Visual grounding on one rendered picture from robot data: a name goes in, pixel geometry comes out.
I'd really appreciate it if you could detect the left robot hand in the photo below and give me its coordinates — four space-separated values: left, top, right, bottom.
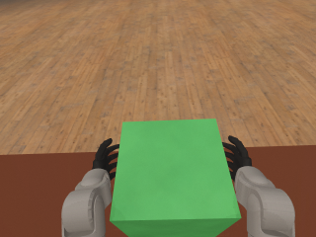
92 138 119 180

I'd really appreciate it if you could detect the robot right forearm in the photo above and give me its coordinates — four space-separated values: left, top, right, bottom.
234 166 295 237

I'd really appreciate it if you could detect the robot left forearm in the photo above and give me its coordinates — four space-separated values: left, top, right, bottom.
61 168 113 237

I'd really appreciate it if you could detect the right robot hand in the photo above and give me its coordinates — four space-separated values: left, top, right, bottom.
222 135 252 183

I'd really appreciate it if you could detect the carton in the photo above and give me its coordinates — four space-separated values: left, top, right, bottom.
110 118 242 237

